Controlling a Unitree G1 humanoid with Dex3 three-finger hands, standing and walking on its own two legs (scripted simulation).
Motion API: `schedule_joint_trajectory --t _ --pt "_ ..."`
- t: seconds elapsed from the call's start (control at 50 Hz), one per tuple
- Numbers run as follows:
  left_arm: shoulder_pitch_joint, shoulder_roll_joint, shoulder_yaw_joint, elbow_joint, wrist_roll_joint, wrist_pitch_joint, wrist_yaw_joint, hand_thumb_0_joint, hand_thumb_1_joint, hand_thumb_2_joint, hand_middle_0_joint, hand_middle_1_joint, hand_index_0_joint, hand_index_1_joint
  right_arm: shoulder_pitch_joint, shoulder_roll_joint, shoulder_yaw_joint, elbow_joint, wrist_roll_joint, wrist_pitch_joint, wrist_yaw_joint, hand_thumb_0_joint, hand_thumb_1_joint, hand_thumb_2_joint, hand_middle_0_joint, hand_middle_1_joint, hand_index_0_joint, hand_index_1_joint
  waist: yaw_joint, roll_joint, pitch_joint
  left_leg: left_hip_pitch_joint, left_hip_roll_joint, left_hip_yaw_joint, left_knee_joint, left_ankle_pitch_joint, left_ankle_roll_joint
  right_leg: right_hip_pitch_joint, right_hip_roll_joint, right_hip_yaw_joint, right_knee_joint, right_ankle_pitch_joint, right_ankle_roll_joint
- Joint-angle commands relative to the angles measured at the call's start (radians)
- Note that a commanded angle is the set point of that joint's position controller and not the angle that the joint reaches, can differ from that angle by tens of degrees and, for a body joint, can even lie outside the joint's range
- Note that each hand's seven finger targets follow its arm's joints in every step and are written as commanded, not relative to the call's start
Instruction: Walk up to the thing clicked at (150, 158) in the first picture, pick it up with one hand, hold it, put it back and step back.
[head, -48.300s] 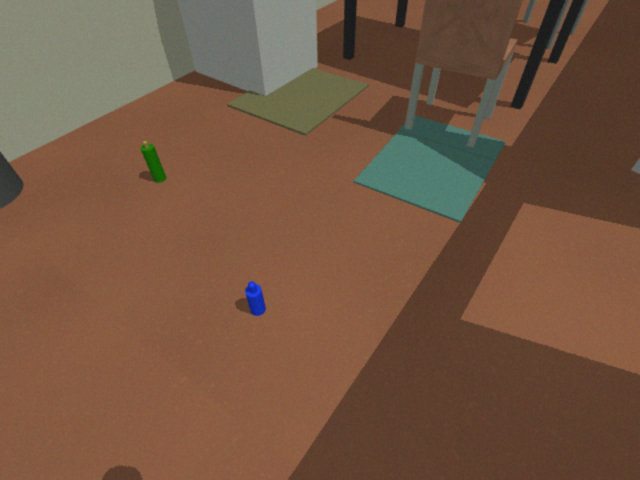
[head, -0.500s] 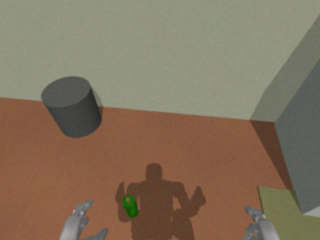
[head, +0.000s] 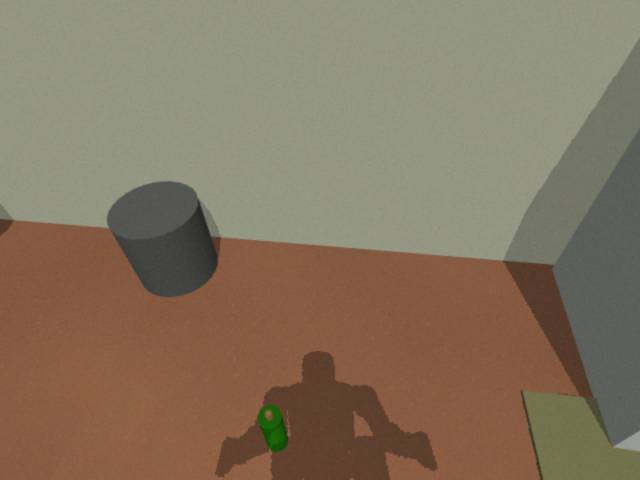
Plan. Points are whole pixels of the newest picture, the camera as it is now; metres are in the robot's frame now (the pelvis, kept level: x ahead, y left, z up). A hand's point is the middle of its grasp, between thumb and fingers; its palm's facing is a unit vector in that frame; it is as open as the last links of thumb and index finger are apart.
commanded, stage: stand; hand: left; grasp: from the side
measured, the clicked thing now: (273, 427) +0.42 +0.18 -0.66
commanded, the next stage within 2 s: step back in 1.62 s
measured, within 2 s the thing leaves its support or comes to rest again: neither
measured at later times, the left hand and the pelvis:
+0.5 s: hand out of the picture +0.05 +0.24 -0.15, palm faces -0.02 -0.94 -0.34, open 7.3 cm; pelvis +0.00 -0.01 +0.01, yaw +0 degrees
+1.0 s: hand out of the picture +0.09 +0.24 -0.15, palm faces -0.03 -0.94 -0.34, open 7.3 cm; pelvis +0.02 +0.00 +0.01, yaw -1 degrees
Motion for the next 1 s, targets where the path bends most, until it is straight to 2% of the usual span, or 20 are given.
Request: schedule_joint_trajectory --t 0.0,0.1,0.18,0.24,0.26,0.28,0.3,0.36,0.4,0.48,0.52,0.58,0.68,0.74,0.8,0.92,0.98 --pt "-0.052 0.198 0.046 -0.013 -0.004 -0.029 0.014 0.0 0.9 0.9 -0.2 -0.3 -0.2 -0.301 -0.055 -0.208 -0.047 -0.038 0.011 -0.021 -0.012 0.0 -0.9 -0.9 0.2 0.3 0.2 0.3 0.001 0.008 0.012 -0.038 0.088 -0.117 -0.193 -0.043 0.036 0.034 -0.059 0.079 -0.132 0.013 -0.05" --pt "-0.068 0.206 0.041 0.029 -0.002 -0.033 0.013 0.0 0.9 0.9 -0.2 -0.3 -0.2 -0.301 -0.053 -0.199 -0.041 -0.002 0.014 -0.018 -0.008 0.0 -0.9 -0.9 0.2 0.3 0.2 0.3 -0.005 -0.019 0.017 -0.008 0.082 -0.101 -0.194 -0.009 0.03 0.024 -0.07 0.092 -0.187 -0.013 -0.044" --pt "-0.084 0.212 0.041 0.054 -0.001 -0.03 0.013 0.0 0.9 0.9 -0.2 -0.3 -0.2 -0.301 -0.054 -0.2 -0.039 0.015 0.014 -0.012 -0.005 0.0 -0.9 -0.9 0.2 0.3 0.2 0.3 -0.006 -0.032 0.038 -0.021 0.075 -0.096 -0.204 -0.047 0.027 0.019 -0.067 0.092 -0.209 -0.081 -0.039" --pt "-0.092 0.215 0.039 0.063 -0.004 -0.031 0.011 0.0 0.9 0.9 -0.2 -0.3 -0.2 -0.301 -0.048 -0.198 -0.036 0.028 0.016 -0.013 -0.004 0.0 -0.9 -0.9 0.2 0.3 0.2 0.3 -0.008 -0.037 0.02 0.019 0.079 -0.091 -0.194 -0.01 0.026 0.003 -0.075 0.105 -0.23 -0.082 -0.043" --pt "-0.106 0.213 0.039 0.063 -0.005 -0.032 0.012 0.0 0.9 0.9 -0.2 -0.3 -0.2 -0.301 -0.052 -0.196 -0.035 0.029 0.017 -0.014 -0.003 0.0 -0.9 -0.9 0.2 0.3 0.2 0.3 -0.011 -0.027 0.012 0.011 0.081 -0.089 -0.191 0.011 0.027 0.022 -0.08 0.108 -0.226 -0.054 -0.044" --pt "-0.096 0.212 0.038 0.069 -0.006 -0.031 0.011 0.0 0.9 0.9 -0.2 -0.3 -0.2 -0.301 -0.055 -0.2 -0.034 0.035 0.015 -0.013 -0.003 0.0 -0.9 -0.9 0.2 0.3 0.2 0.3 -0.005 -0.014 0.023 0.005 0.079 -0.088 -0.197 -0.014 0.025 0.015 -0.072 0.1 -0.228 -0.063 -0.04" --pt "-0.102 0.212 0.038 0.073 -0.005 -0.032 0.012 0.0 0.9 0.9 -0.2 -0.3 -0.2 -0.301 -0.058 -0.198 -0.033 0.035 0.015 -0.013 -0.004 0.0 -0.9 -0.9 0.2 0.3 0.2 0.3 -0.006 -0.019 0.016 0.004 0.084 -0.089 -0.195 0.005 0.028 0.033 -0.078 0.103 -0.226 -0.043 -0.041" --pt "-0.108 0.22 0.039 0.083 -0.008 -0.032 0.011 0.0 0.9 0.9 -0.2 -0.3 -0.2 -0.301 -0.059 -0.199 -0.03 0.043 0.017 -0.012 -0.003 0.0 -0.9 -0.9 0.2 0.3 0.2 0.3 -0.004 -0.02 0.023 -0.005 0.081 -0.085 -0.2 -0.004 0.026 0.033 -0.079 0.108 -0.236 -0.063 -0.04" --pt "-0.114 0.223 0.041 0.086 -0.009 -0.031 0.009 0.0 0.9 0.9 -0.2 -0.3 -0.2 -0.301 -0.05 -0.205 -0.029 0.047 0.017 -0.013 -0.004 0.0 -0.9 -0.9 0.2 0.3 0.2 0.3 -0.008 -0.007 0.014 -0.006 0.083 -0.084 -0.206 0.002 0.025 0.043 -0.077 0.106 -0.231 -0.041 -0.04" --pt "-0.118 0.211 0.038 0.095 -0.011 -0.034 0.009 0.0 0.9 0.9 -0.2 -0.3 -0.2 -0.301 -0.072 -0.218 -0.027 0.048 0.02 -0.021 -0.006 0.0 -0.9 -0.9 0.2 0.3 0.2 0.3 -0.001 0.007 -0.028 0.026 0.1 -0.088 -0.206 0.106 0.027 0.089 -0.08 0.094 -0.21 0.091 -0.043" --pt "-0.128 0.219 0.039 0.095 -0.01 -0.035 0.009 0.0 0.9 0.9 -0.2 -0.3 -0.2 -0.301 -0.071 -0.214 -0.024 0.054 0.021 -0.022 -0.008 0.0 -0.9 -0.9 0.2 0.3 0.2 0.3 -0.002 0.0 -0.033 0.025 0.102 -0.085 -0.211 0.119 0.026 0.102 -0.081 0.089 -0.208 0.117 -0.041" --pt "-0.134 0.214 0.036 0.107 -0.011 -0.03 0.007 0.0 0.9 0.9 -0.2 -0.3 -0.2 -0.301 -0.079 -0.225 -0.024 0.06 0.022 -0.02 -0.01 0.0 -0.9 -0.9 0.2 0.3 0.2 0.3 -0.006 0.001 -0.019 0.034 0.104 -0.083 -0.219 0.105 0.025 0.084 -0.077 0.086 -0.218 0.104 -0.04" --pt "-0.132 0.211 0.036 0.116 -0.012 -0.024 0.002 0.0 0.9 0.9 -0.2 -0.3 -0.2 -0.301 -0.086 -0.231 -0.023 0.067 0.022 -0.019 -0.01 0.0 -0.9 -0.9 0.2 0.3 0.2 0.3 -0.001 0.019 0.008 0.009 0.103 -0.088 -0.247 0.022 0.022 0.078 -0.069 0.082 -0.217 0.056 -0.039" --pt "-0.142 0.212 0.037 0.113 -0.012 -0.027 0.001 0.0 0.9 0.9 -0.2 -0.3 -0.2 -0.301 -0.081 -0.229 -0.022 0.068 0.022 -0.023 -0.009 0.0 -0.9 -0.9 0.2 0.3 0.2 0.3 -0.005 0.0 -0.019 0.036 0.108 -0.083 -0.243 0.079 0.021 0.092 -0.075 0.086 -0.217 0.099 -0.042" --pt "-0.147 0.215 0.039 0.112 -0.014 -0.028 0.001 0.0 0.9 0.9 -0.2 -0.3 -0.2 -0.301 -0.093 -0.231 -0.023 0.068 0.023 -0.024 -0.009 0.0 -0.9 -0.9 0.2 0.3 0.2 0.3 -0.005 0.0 -0.016 0.037 0.107 -0.08 -0.246 0.083 0.022 0.084 -0.075 0.088 -0.222 0.106 -0.04" --pt "-0.154 0.216 0.041 0.112 -0.015 -0.031 0.003 0.0 0.9 0.9 -0.2 -0.3 -0.2 -0.301 -0.096 -0.24 -0.026 0.07 0.025 -0.029 -0.011 0.0 -0.9 -0.9 0.2 0.3 0.2 0.3 -0.011 -0.009 -0.075 0.092 0.12 -0.069 -0.223 0.234 0.025 0.126 -0.087 0.087 -0.205 0.261 -0.039" --pt "-0.154 0.212 0.039 0.114 -0.017 -0.029 0.003 0.0 0.9 0.9 -0.2 -0.3 -0.2 -0.301 -0.106 -0.235 -0.024 0.073 0.025 -0.03 -0.011 0.0 -0.9 -0.9 0.2 0.3 0.2 0.3 -0.008 -0.011 -0.073 0.102 0.12 -0.07 -0.228 0.247 0.019 0.122 -0.081 0.076 -0.205 0.253 -0.036"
